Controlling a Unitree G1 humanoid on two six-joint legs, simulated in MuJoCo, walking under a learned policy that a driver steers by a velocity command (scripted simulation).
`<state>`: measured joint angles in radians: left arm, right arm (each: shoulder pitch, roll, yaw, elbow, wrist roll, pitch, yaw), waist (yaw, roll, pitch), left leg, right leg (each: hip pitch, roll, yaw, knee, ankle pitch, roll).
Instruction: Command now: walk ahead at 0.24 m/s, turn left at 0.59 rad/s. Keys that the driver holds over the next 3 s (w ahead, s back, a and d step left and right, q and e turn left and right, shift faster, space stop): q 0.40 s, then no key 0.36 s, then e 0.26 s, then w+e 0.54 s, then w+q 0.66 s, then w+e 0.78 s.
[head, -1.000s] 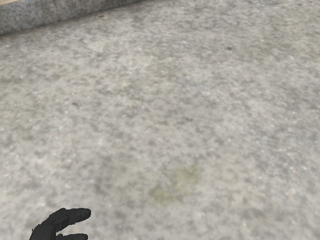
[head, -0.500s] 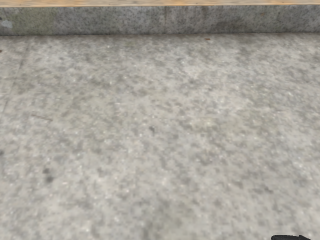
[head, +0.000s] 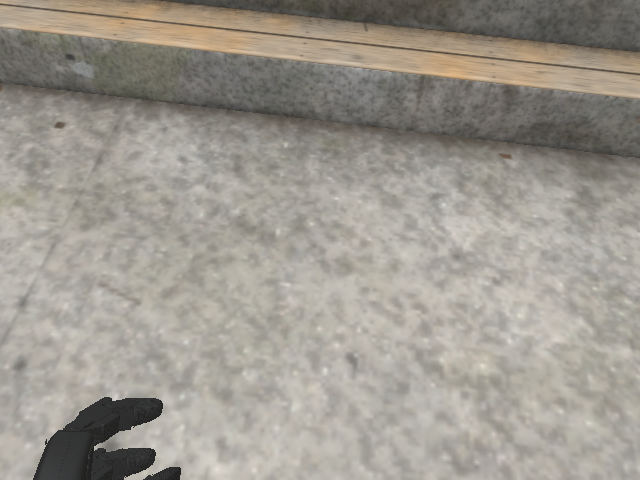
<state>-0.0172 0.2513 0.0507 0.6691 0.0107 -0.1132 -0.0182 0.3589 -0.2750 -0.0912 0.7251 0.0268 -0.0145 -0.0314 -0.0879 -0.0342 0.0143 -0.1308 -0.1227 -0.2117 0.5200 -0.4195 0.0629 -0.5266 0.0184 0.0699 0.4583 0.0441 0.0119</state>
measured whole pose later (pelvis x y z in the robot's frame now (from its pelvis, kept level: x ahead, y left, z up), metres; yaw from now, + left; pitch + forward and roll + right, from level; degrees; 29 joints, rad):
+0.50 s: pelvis +0.08 +0.01 +0.00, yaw +17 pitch +1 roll -2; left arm 0.11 0.31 0.08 0.76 0.00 0.01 0.02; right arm 0.17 -0.29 -0.08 0.59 0.00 0.06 -0.01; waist 0.02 -0.03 0.04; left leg -0.34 0.02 0.01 0.59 -0.29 0.03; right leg -0.37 -0.11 -0.16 0.63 -0.33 0.03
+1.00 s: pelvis +0.08 +0.02 +0.00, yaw +16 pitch +0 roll +1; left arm 0.18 0.27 0.05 0.80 -0.01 0.02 0.01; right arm 0.15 -0.24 -0.06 0.69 -0.02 0.02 -0.04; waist 0.01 0.00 0.02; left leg -0.30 -0.02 0.06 0.57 -0.27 0.03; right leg -0.29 -0.02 0.06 0.60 -0.31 0.03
